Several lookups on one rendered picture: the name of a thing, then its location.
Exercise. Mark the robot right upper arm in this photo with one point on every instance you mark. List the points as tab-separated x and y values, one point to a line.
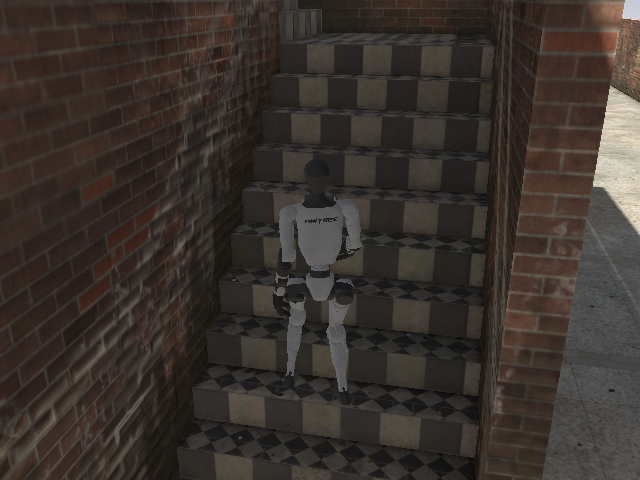
351	212

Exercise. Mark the robot left forearm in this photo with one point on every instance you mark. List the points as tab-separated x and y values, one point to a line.
282	275

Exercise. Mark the left robot foot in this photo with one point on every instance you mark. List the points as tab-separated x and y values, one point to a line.
289	381

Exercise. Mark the robot right forearm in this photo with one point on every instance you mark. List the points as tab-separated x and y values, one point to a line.
349	251

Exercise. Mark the robot left upper arm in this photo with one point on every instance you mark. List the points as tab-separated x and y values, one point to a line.
286	216

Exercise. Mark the robot left hand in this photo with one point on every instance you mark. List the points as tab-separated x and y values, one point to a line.
279	303

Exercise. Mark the robot right hand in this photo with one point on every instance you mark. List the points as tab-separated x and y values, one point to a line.
345	255

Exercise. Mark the robot right thigh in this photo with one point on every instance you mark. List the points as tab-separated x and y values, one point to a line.
338	307

